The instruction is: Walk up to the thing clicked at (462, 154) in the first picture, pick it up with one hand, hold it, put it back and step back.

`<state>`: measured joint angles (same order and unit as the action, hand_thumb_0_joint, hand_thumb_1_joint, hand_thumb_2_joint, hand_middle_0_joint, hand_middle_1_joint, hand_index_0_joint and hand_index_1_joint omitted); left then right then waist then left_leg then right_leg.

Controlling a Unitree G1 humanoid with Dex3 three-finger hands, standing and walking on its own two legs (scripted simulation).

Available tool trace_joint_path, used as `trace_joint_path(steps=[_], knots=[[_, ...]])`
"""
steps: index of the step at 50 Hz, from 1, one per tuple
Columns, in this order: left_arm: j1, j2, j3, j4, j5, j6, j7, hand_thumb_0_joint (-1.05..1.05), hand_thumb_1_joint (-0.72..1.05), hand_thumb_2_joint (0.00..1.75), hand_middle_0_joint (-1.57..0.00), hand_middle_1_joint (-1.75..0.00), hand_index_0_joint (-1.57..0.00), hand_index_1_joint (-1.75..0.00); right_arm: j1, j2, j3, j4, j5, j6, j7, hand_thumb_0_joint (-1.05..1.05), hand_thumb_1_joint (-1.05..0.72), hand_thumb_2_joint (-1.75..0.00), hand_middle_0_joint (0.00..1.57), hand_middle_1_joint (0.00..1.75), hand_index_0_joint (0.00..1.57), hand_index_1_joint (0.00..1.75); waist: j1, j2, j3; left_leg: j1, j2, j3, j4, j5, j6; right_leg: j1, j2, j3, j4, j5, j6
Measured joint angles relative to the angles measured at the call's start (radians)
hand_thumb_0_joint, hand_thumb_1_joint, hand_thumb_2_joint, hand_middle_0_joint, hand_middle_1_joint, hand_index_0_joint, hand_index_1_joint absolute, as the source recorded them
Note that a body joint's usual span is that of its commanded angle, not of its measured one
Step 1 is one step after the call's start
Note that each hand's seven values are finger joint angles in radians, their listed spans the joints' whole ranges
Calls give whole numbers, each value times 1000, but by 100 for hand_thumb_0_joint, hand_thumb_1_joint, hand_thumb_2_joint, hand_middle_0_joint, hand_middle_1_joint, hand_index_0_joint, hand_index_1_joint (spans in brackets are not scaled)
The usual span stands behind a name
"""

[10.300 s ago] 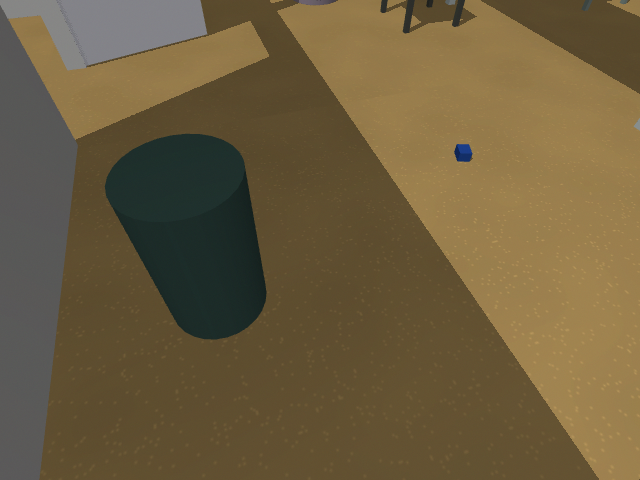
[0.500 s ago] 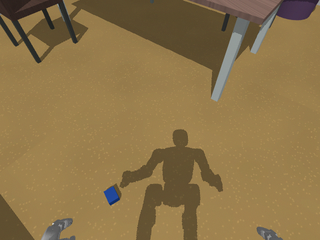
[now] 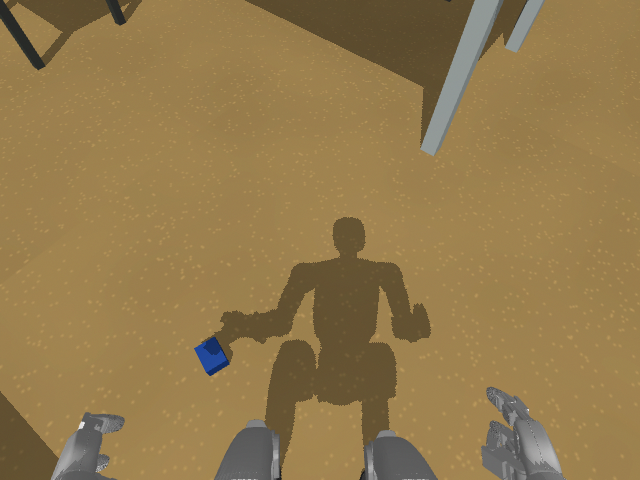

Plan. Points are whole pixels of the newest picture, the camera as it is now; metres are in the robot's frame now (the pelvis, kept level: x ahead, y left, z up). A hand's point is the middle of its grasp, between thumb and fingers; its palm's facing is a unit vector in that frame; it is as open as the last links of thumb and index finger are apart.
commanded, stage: rise first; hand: left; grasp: from above
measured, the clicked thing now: (212, 356) +0.42 +0.29 -0.68
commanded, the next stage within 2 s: none
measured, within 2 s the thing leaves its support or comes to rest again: neither
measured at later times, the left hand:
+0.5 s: hand (132, 447) +0.18 +0.31 -0.27, palm faces -0.33 -0.59 -0.74, open 14.4 cm
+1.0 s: hand (165, 384) +0.30 +0.33 -0.43, palm faces -0.34 -0.21 -0.91, open 14.1 cm
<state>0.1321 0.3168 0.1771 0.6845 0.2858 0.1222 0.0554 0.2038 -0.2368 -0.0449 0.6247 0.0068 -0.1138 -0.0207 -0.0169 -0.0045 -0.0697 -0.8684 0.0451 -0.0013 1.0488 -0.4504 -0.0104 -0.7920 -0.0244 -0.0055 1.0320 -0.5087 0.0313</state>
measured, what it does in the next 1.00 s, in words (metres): lowers itself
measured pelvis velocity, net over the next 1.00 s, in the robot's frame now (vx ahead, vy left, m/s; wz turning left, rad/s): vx -0.09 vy -0.01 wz -0.10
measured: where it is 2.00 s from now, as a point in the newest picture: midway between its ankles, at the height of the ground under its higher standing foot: outside the picture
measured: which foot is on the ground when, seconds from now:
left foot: down 0.00-1.00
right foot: down 0.00-1.00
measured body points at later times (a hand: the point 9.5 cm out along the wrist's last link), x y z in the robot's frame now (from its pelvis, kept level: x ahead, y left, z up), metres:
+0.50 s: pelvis -0.02 +0.00 -0.12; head +0.14 +0.02 +0.30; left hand +0.19 +0.34 -0.23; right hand +0.18 -0.26 -0.22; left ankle +0.03 +0.12 -0.67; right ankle +0.00 -0.14 -0.67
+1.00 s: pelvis -0.09 -0.01 -0.29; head +0.13 +0.01 +0.10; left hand +0.32 +0.34 -0.38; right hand +0.01 -0.27 -0.43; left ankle +0.03 +0.12 -0.67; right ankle -0.01 -0.14 -0.67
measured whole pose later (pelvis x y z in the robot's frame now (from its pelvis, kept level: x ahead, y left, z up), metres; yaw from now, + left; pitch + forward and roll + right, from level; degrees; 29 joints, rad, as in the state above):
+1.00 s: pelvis -0.09 -0.01 -0.29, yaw -6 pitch +33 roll -5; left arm -0.65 0.61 0.19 1.18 0.91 0.05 0.38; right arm 0.08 -0.23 -0.02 0.81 -0.08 -0.13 0.06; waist -0.07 0.00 -0.11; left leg -2.10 0.08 -0.12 2.12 -0.61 -0.03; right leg -2.00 0.04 -0.04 2.11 -0.69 0.03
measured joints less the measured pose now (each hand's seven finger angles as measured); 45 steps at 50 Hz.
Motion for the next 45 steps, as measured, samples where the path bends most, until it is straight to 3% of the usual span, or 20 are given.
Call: trace_joint_path(steps=[10,16,24,29,32,38,45], knots=[[50,7,-6,-120,50,51,23,0,-55,101,-8,-102,-7,-103,-34,13,11,-29,-8,-42,-9,1,-91,-89,20,30,20,30,1,5,-37,-146,5,-17,142,-63,-2,-136,5,-10,134,-64,-2],[21,25,-8,-114,108,46,47,0,-56,101,-9,-101,-8,-103,-54,7,13,-31,-11,-62,-7,1,-93,-90,20,30,20,30,1,6,-61,-269,5,-26,247,-98,-3,-256,6,-13,241,-104,-2],[-140,84,1,14,271,-29,119,0,-58,101,-10,-100,-8,-102,-109,-26,-1,1,-18,-86,19,1,-93,-90,20,30,20,30,5,-4,-104,-564,3,-34,485,-155,-7,-552,5,-7,496,-177,-4],[-265,108,-6,91,398,-72,224,0,-58,102,-10,-99,-8,-101,-152,-46,-10,29,-23,-69,40,1,-92,-90,20,30,20,30,11,1,-116,-776,7,-46,652,-177,-13,-762,12,-6,672,-210,-6],[-353,119,-5,135,455,-68,291,0,-58,103,-10,-99,-8,-101,-179,-51,-7,56,-30,-52,49,1,-92,-90,20,30,20,30,19,3,-105,-887,15,-56,744,-182,-15,-875,24,-7,765,-214,-8],[-566,178,8,273,538,-53,352,0,-57,102,-10,-100,-9,-102,-199,-38,10,117,-55,-34,58,1,-91,-90,20,30,20,30,17,-2,-75,-1071,27,-81,902,-171,-24,-1060,44,-17,925,-204,-14],[-728,260,9,401,596,-58,342,0,-55,101,-10,-103,-10,-103,-166,1,14,164,-80,-19,68,1,-91,-90,20,30,20,30,-17,2,-39,-1187,29,-106,1019,-154,-24,-1171,57,-29,1035,-184,-12]])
